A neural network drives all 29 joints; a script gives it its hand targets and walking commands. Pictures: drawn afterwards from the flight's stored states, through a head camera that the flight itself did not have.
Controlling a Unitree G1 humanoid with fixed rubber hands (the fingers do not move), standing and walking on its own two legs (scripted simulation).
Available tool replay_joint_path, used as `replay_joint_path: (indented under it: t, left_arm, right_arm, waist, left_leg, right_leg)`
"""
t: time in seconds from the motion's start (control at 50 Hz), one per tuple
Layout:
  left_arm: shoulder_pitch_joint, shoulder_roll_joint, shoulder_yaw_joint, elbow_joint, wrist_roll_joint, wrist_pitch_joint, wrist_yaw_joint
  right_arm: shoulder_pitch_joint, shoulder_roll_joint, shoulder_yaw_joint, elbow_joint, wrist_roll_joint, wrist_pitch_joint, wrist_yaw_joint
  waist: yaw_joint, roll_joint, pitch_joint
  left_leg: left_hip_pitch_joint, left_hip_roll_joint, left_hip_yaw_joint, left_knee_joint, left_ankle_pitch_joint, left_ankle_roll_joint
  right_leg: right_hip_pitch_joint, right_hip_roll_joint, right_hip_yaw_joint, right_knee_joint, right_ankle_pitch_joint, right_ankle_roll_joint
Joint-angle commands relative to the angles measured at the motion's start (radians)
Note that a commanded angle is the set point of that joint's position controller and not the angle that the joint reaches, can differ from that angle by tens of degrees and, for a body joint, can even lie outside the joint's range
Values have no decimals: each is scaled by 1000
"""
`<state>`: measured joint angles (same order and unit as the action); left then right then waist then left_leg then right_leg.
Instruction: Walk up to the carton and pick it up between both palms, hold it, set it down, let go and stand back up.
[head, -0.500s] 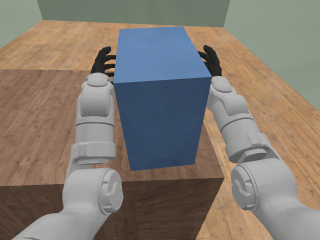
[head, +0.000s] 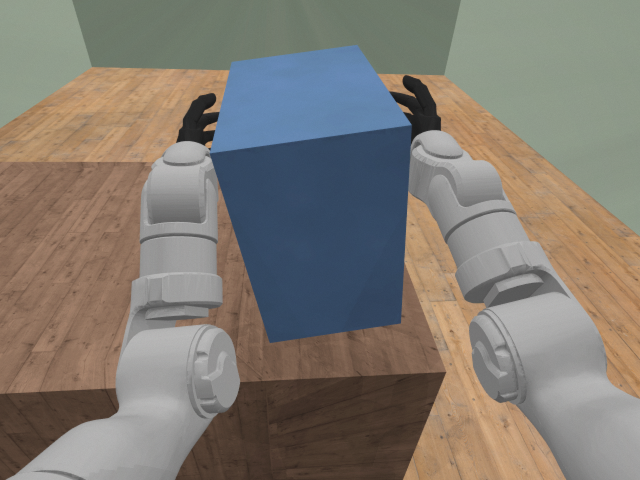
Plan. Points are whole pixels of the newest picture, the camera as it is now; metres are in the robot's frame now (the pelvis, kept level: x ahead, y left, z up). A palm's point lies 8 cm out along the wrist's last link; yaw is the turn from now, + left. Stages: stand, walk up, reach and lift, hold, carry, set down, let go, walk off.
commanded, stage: reach and lift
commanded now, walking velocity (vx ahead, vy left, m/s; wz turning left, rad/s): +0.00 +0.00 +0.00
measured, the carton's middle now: (314, 190) +0.40 +0.00 +0.22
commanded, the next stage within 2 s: hold in 0.42 s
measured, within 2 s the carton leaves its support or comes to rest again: neither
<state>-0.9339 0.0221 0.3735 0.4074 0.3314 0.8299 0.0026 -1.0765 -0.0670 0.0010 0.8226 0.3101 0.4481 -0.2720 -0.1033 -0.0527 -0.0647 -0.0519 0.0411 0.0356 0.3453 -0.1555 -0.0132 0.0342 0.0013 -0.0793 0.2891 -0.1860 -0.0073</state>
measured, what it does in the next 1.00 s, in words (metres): stands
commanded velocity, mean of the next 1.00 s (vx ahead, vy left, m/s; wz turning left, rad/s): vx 0.00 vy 0.00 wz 0.00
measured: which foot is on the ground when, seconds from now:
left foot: down 0.00-1.00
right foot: down 0.00-1.00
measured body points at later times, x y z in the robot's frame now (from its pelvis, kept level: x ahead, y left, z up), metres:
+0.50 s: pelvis +0.01 +0.00 +0.00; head -0.08 +0.02 +0.44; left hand +0.39 +0.14 +0.29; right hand +0.39 -0.12 +0.32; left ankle +0.03 +0.13 -0.75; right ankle -0.01 -0.11 -0.75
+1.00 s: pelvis -0.01 -0.01 +0.00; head -0.11 +0.01 +0.44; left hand +0.38 +0.14 +0.32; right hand +0.37 -0.12 +0.35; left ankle +0.03 +0.13 -0.75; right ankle -0.01 -0.11 -0.75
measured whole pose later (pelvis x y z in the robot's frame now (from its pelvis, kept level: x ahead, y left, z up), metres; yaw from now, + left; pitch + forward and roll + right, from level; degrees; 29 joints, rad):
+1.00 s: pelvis -0.01 -0.01 +0.00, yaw +0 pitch -4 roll -1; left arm -1.07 0.07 0.39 0.53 0.27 0.91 0.01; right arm -1.28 -0.13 0.01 0.94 0.38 0.62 -0.32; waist -0.08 -0.02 -0.17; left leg -0.15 0.05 0.00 0.37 -0.15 -0.03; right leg -0.06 0.03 -0.06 0.32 -0.18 -0.02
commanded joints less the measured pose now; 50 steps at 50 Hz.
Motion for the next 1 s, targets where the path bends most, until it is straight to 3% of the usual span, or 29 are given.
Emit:
replay_joint_path:
  t: [0.0,0.14,0.34,0.44,0.54,0.6,0.62,0.68,0.82,0.88,0.94,0.98]
  left_arm:
    - [-804,-526,-369,-133,-186,-91,-140]
    - [-768,-508,-391,-225,-210,-69,-137]
    - [-839,-541,-438,-279,-232,-39,-133]
    - [-814,-499,-388,-233,-219,-31,-120]
    - [-812,-475,-342,-179,-203,-9,-140]
    - [-844,-474,-335,-139,-204,-10,-142]
    - [-850,-475,-327,-146,-204,-9,-141]
    - [-903,-481,-350,-173,-226,-14,-131]
    - [-971,-466,-320,-95,-238,-22,-121]
    - [-996,-450,-294,-58,-245,-34,-119]
    - [-990,-455,-284,-6,-243,-36,-119]
    - [-1012,-446,-266,6,-241,-42,-115]
  right_arm:
    - [-728,611,211,-253,129,18,90]
    - [-688,612,283,-349,211,59,54]
    - [-722,588,257,-367,232,108,59]
    - [-725,597,267,-349,238,130,61]
    - [-747,572,249,-293,248,155,59]
    - [-773,571,228,-276,244,158,60]
    - [-793,574,228,-273,243,158,63]
    - [-820,583,221,-277,250,160,67]
    - [-837,562,148,-149,233,176,87]
    - [-870,569,132,-129,222,176,92]
    - [-871,545,93,-90,207,176,94]
    - [-891,551,85,-74,204,172,99]
  waist:
    - [-12,93,-333]
    - [-17,104,-405]
    - [-29,147,-379]
    - [-1,81,-369]
    - [10,71,-333]
    - [6,87,-313]
    - [13,70,-322]
    - [7,93,-378]
    - [10,113,-336]
    - [16,84,-366]
    - [1,109,-356]
    - [16,103,-370]
  left_leg:
    - [135,-73,-15,-13,194,-14]
    - [178,-83,-33,34,313,-36]
    - [154,-73,-39,20,277,-59]
    - [148,-75,-41,19,273,-37]
    - [123,-72,-37,5,236,-31]
    - [93,-74,-36,-1,195,-33]
    - [92,-70,-34,-4,193,-27]
    - [97,-71,-36,5,184,-32]
    - [18,-63,-36,-17,91,-30]
    - [13,-67,-39,-17,65,-19]
    - [-6,-62,-40,-18,49,-25]
    - [-20,-65,-39,-23,37,-23]
  right_leg:
    - [-37,64,28,-32,234,78]
    - [13,67,32,-6,405,100]
    - [-38,78,29,-17,287,82]
    - [-32,77,37,-13,319,92]
    - [-37,71,46,-26,293,88]
    - [-50,65,52,-29,277,86]
    - [-47,69,50,-28,263,85]
    - [-65,69,52,-24,240,82]
    - [-113,61,63,-34,127,69]
    - [-117,52,69,-33,115,76]
    - [-114,51,74,-37,102,65]
    - [-114,52,73,-35,79,64]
